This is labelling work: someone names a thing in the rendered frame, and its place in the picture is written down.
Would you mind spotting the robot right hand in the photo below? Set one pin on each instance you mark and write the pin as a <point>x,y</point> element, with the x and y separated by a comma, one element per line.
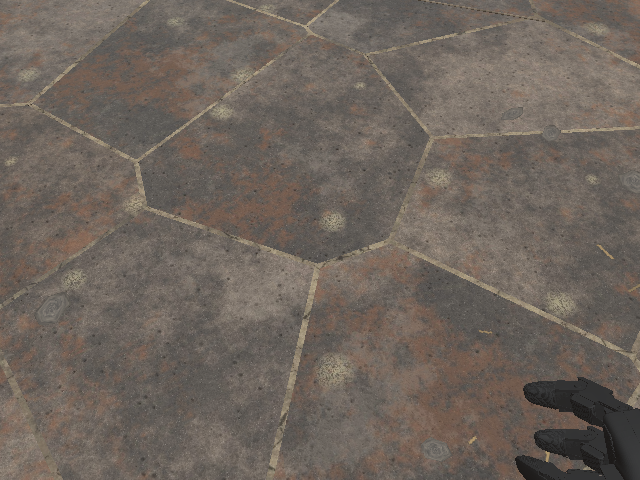
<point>613,453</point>

